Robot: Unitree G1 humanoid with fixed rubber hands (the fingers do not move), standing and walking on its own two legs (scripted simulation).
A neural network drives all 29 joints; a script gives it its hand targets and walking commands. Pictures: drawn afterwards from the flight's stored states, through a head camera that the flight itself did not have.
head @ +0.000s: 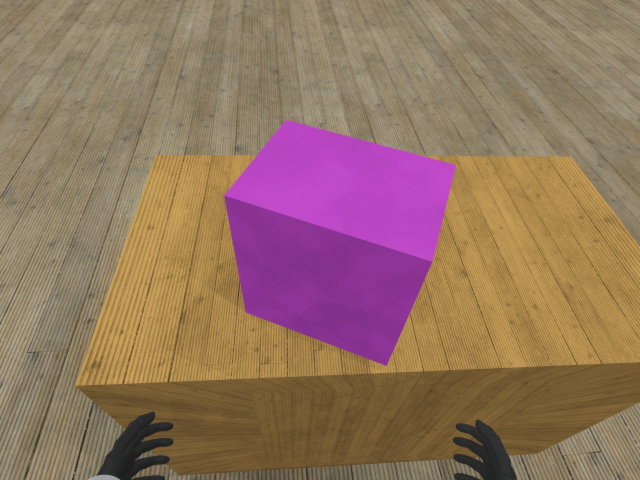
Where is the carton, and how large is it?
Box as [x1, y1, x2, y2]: [224, 120, 455, 365]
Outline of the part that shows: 286,120 224,195 246,312 386,365 431,263 455,165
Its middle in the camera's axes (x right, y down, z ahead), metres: +0.02 +0.02 +0.58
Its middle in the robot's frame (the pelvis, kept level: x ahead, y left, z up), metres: +0.43 -0.02 +0.02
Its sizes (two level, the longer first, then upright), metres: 0.243 0.173 0.265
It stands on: a pedestal, 0.67 m high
